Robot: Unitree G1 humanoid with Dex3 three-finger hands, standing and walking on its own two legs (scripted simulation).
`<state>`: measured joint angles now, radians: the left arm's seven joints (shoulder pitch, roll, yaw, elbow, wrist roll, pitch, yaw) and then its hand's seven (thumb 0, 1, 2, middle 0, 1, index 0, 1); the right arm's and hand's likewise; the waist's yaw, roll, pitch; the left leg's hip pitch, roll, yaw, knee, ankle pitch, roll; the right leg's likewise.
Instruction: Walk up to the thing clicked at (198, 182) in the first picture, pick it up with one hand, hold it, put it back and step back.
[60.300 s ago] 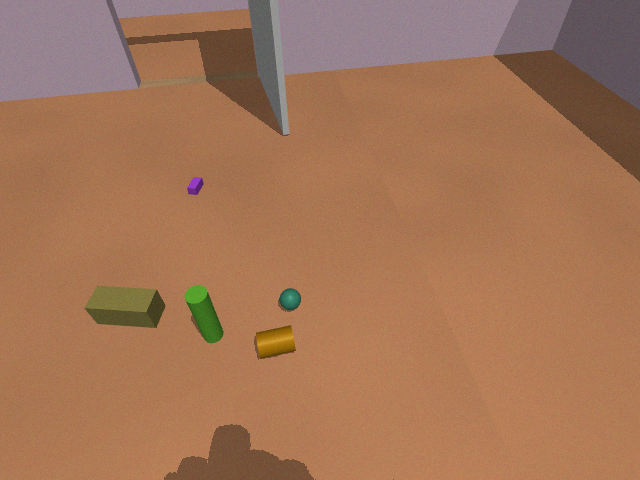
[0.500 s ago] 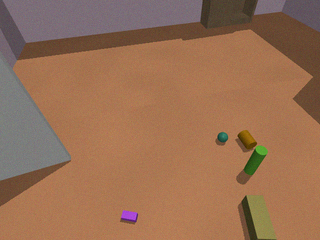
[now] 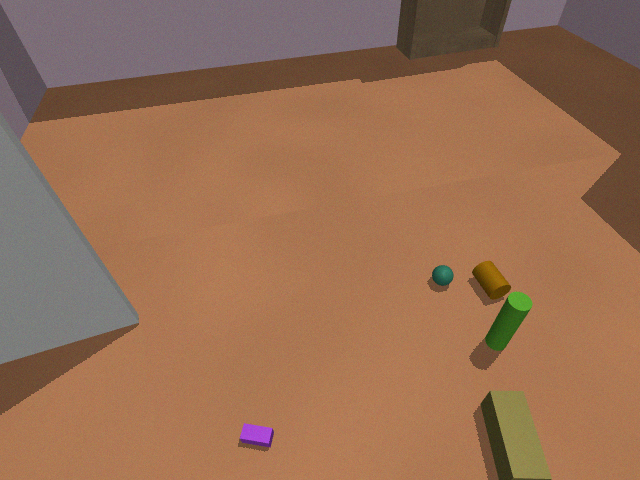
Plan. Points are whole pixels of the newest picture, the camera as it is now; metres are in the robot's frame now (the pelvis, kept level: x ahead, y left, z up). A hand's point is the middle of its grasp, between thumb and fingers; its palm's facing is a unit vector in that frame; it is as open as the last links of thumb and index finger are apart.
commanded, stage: stand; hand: left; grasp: from above
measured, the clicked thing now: (257, 435) +0.42 +0.25 -0.76
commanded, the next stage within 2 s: step back in 0.24 s
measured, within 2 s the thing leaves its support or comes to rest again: neither
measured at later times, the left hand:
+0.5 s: hand out of the picture +0.08 +0.29 -0.17, palm faces -0.03 -0.92 -0.38, open 7.4 cm
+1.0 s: hand out of the picture -0.02 +0.28 -0.17, palm faces -0.11 -0.91 -0.40, open 7.4 cm
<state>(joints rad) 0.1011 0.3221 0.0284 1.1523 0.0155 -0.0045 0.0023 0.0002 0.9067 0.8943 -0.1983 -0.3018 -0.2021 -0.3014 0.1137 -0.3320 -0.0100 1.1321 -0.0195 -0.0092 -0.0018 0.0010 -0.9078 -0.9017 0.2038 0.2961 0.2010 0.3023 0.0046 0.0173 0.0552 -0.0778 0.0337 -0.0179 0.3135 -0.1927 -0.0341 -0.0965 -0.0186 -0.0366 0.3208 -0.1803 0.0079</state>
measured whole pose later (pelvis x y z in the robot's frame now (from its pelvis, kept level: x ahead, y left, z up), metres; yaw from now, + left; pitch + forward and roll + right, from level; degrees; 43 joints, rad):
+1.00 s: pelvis -0.14 +0.03 -0.03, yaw -5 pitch -3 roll -2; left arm 0.14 0.34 0.07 0.89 0.03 0.04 0.00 0.00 0.91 0.89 -0.20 -0.30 -0.20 -0.30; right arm 0.10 -0.37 -0.05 0.89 0.00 0.05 -0.01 0.00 -0.91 -0.90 0.21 0.30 0.20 0.30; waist -0.02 0.06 0.20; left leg -0.39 0.02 -0.01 0.79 -0.39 0.02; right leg -0.25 0.07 0.02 0.65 -0.33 -0.03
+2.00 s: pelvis -0.43 +0.01 -0.02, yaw -2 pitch -1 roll +1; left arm 0.14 0.35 0.07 0.78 0.05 0.04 0.02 0.00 0.90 0.89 -0.20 -0.30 -0.21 -0.30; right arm 0.20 -0.41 -0.05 0.88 -0.01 0.05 -0.03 0.00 -0.91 -0.90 0.20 0.30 0.20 0.30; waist 0.01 0.04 0.17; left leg -0.36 -0.08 -0.11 0.94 -0.51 -0.03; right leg -0.36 -0.02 0.00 0.61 -0.24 -0.02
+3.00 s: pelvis -0.66 +0.01 -0.01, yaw +1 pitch -3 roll +1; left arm 0.24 0.42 0.08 0.97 0.03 0.01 -0.03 0.00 0.91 0.89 -0.20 -0.30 -0.20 -0.30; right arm 0.27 -0.35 -0.06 0.98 -0.05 -0.02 0.03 0.00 -0.90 -0.90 0.21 0.30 0.20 0.30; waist -0.01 -0.04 0.05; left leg -0.17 -0.01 -0.03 0.51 -0.30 0.00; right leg -0.38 -0.03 0.00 0.81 -0.43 -0.01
